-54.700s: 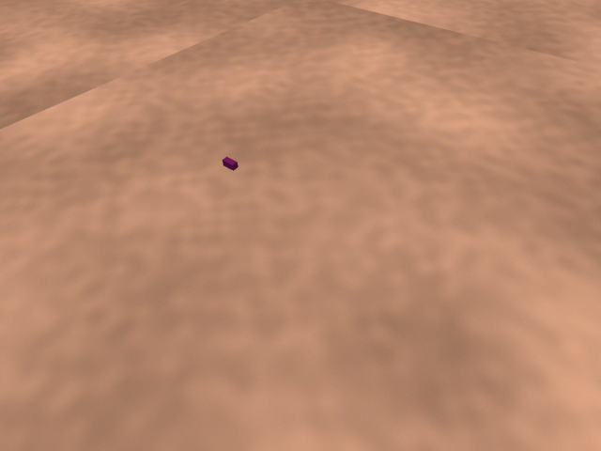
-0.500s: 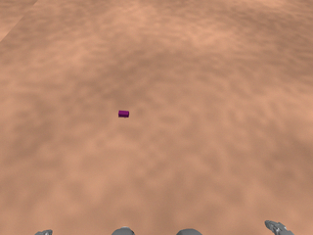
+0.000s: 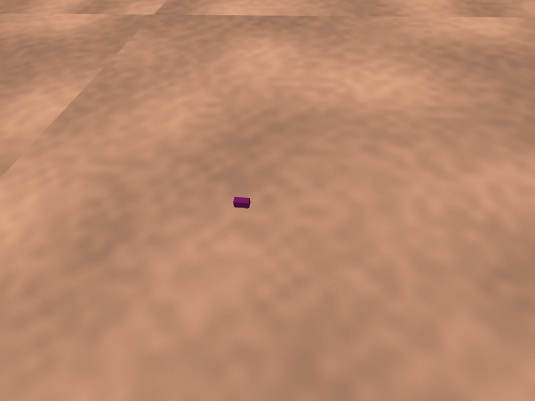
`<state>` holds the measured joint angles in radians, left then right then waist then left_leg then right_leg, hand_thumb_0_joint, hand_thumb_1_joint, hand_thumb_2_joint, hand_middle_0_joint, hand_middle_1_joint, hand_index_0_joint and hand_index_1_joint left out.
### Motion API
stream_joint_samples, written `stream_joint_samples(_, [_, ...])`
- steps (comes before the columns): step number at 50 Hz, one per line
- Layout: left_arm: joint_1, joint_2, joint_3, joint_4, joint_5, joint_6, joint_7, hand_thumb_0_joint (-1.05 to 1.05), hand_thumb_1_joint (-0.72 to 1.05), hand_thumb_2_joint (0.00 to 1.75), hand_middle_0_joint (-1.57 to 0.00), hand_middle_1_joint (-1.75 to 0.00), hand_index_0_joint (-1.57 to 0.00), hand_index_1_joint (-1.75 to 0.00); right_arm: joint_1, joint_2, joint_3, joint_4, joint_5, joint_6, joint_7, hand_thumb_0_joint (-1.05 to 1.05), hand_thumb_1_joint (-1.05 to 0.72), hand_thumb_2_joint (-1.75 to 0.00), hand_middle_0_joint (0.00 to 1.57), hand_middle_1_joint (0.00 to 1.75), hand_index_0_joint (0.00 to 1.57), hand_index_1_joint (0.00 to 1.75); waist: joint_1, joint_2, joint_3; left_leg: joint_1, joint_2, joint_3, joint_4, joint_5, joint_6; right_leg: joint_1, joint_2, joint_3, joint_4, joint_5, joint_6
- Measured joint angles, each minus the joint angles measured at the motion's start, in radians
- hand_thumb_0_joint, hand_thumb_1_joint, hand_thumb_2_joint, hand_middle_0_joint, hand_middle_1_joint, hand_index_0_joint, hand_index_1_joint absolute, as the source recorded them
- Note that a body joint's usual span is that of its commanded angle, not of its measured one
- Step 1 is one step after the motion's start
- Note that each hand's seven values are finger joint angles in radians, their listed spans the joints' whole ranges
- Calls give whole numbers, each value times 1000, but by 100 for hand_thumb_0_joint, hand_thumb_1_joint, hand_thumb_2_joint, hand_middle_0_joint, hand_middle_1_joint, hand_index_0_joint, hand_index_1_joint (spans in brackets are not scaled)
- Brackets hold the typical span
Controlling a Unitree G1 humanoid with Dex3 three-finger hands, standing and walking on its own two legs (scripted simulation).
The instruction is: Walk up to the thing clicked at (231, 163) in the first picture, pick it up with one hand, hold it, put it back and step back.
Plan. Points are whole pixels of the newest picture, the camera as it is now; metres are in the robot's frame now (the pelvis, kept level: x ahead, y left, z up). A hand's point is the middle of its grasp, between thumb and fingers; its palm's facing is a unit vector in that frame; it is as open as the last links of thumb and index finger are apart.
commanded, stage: step back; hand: left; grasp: from above
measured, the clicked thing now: (241, 202) +1.11 +0.21 -0.74
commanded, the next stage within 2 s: stand in 0.76 s
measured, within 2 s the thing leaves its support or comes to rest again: neither
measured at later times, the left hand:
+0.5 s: hand out of the picture +0.11 +0.24 -0.13, palm faces +0.04 -0.92 -0.40, open 7.4 cm
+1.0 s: hand out of the picture +0.16 +0.25 -0.14, palm faces +0.02 -0.94 -0.33, open 7.4 cm
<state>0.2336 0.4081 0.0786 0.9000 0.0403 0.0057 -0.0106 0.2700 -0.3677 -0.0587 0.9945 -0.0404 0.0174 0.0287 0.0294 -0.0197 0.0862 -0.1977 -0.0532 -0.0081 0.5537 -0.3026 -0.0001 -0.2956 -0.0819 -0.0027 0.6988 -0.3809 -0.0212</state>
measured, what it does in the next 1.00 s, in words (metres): steps on the spot: right foot, then left foot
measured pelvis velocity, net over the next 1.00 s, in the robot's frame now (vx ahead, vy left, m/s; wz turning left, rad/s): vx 0.08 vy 0.00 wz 0.03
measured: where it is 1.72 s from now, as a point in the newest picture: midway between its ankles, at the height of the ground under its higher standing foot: outside the picture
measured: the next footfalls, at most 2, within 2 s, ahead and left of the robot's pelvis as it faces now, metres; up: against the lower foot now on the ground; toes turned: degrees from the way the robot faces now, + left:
right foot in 0.24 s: +0.12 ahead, -0.13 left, +0.00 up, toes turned -2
left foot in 0.60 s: +0.12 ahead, +0.14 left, +0.00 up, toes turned +2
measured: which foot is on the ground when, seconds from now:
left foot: down 0.00-0.28, up 0.30-0.58, down 0.60-1.00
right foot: down 0.00-0.00, up 0.02-0.22, down 0.24-1.00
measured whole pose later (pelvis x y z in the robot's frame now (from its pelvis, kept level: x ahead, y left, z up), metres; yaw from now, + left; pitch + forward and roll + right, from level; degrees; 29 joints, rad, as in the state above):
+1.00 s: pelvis +0.08 +0.00 +0.02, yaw +2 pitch -2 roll +0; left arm 0.09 0.35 0.00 1.10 0.00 -0.01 -0.02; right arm 0.06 -0.34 0.00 1.08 0.00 -0.03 0.01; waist 0.02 0.00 0.08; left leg -0.17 0.03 -0.01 0.45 -0.24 -0.03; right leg -0.16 -0.05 -0.06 0.45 -0.25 0.02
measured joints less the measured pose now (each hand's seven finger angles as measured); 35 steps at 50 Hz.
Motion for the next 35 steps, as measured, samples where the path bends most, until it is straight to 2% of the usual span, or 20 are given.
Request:
stream_joint_samples(2, [12,-3,-2,26,-6,9,0,1,90,90,-20,-30,-20,-30,15,5,-2,-13,-3,-18,4,1,-90,-90,21,30,20,30,-17,0,-23,-3,5,-2,2,-9,18,-39,29,17,97,-84,-6])
stream_joint_samples(4, [13,-1,-5,47,-11,13,-7,1,90,90,-20,-30,-20,-30,26,9,-1,-21,0,-30,5,1,-90,-90,21,30,20,30,-36,2,-32,8,16,-15,-13,-10,32,-70,54,24,175,-99,-12])
stream_joint_samples(6, [13,4,-4,52,-15,3,-13,1,90,90,-20,-30,-20,-30,30,14,1,-25,1,-36,4,1,-90,-90,21,30,20,30,-40,-7,-31,27,24,-15,-39,2,25,-89,56,24,180,-73,-14])
stream_joint_samples(9, [10,3,-2,57,-17,-14,-21,1,90,90,-20,-30,-20,-30,25,8,0,-33,3,-41,7,1,-90,-90,21,30,20,30,-45,-9,-22,39,39,-16,-42,-3,11,-88,48,3,98,-45,-5])
stream_joint_samples(12, [7,-7,-3,63,-17,-31,-21,1,90,90,-20,-30,-20,-30,16,-9,-1,-43,8,-29,6,1,-90,-90,21,30,21,30,-43,5,-17,31,60,-13,15,-46,-10,-35,55,-19,-62,44,-2])
stream_joint_samples(13, [3,-15,-2,68,-16,-38,-17,1,90,90,-20,-30,-20,-30,10,-18,-2,-43,12,-22,3,1,-90,-90,21,30,20,30,-41,23,-12,22,77,-18,57,-73,-16,-19,70,-29,-91,129,-3])
stream_joint_samples(14, [-3,-27,-2,73,-13,-42,-12,1,90,90,-20,-30,-20,-30,6,-26,-2,-43,17,-15,-2,1,-90,-90,21,30,20,30,-44,51,-6,9,97,-35,104,-104,-7,-9,88,-48,-92,154,-5])
stream_joint_samples(16, [-11,-45,-8,72,-2,-49,-6,1,90,90,-20,-30,-20,-30,1,-25,0,-36,22,0,-15,1,-90,-90,21,30,20,30,-40,68,-16,-46,75,-84,228,-189,8,-13,94,-69,-70,126,-14])
stream_joint_samples(18, [-17,-57,-15,66,0,-51,-5,1,90,90,-20,-30,-20,-30,-8,-22,3,-27,23,6,-19,1,-90,-90,20,30,20,30,-22,60,-19,-96,41,-82,332,-233,11,-8,80,-65,-68,108,-26])
stream_joint_samples(20, [-20,-73,-23,60,-3,-58,-2,1,90,90,-20,-30,-20,-30,-18,-27,6,-25,24,1,-20,1,-90,-90,20,30,20,30,-14,67,-14,-135,32,-85,372,-216,12,9,71,-69,-93,114,-22])
stream_joint_samples(23, [-25,-81,-32,62,-7,-65,0,1,90,90,-20,-30,-20,-30,-34,-35,5,-25,20,-4,-18,1,-90,-90,20,30,20,30,-5,79,-7,-172,45,-91,363,-175,5,19,65,-71,-110,115,-13])
stream_joint_samples(27, [-39,-67,-33,69,-9,-56,4,1,90,90,-20,-30,-21,-30,-54,-32,7,-15,20,-4,-16,1,-90,-90,20,30,20,30,-5,74,4,-152,77,-60,223,-145,-4,13,47,-73,-88,91,-2])
stream_joint_samples(29, [-51,-54,-32,70,-14,-46,6,1,90,90,-20,-30,-20,-30,-60,-27,8,-5,20,-10,-18,1,-90,-90,20,30,20,30,-8,64,7,-112,84,-29,106,-79,-3,2,32,-76,-52,65,9])
stream_joint_samples(30, [-60,-47,-32,72,-18,-40,8,1,90,90,-20,-30,-20,-30,-64,-23,7,2,19,-13,-20,1,-90,-90,20,30,20,30,-10,54,12,-96,77,-21,63,5,-11,-6,21,-74,-27,49,16])
stream_joint_samples(31, [-71,-40,-29,74,-22,-33,11,1,90,90,-20,-30,-20,-30,-72,-13,7,11,16,-15,-24,1,-90,-90,20,30,20,30,-8,35,22,-89,63,-11,58,27,-21,-10,5,-63,-5,36,23])
stream_joint_samples(33, [-84,-33,-28,78,-35,-21,15,1,90,90,-20,-30,-20,-30,-86,-1,14,21,16,-15,-26,1,-90,-90,20,30,20,30,-1,18,24,-88,58,5,71,10,-24,-13,0,-46,1,31,26])
stream_joint_samples(35, [-95,-31,-31,90,-39,-15,16,1,90,90,-20,-30,-20,-30,-105,6,23,32,21,-11,-23,1,-90,-90,20,30,20,30,-4,29,19,-95,76,2,92,-13,-22,2,21,-48,-27,40,30])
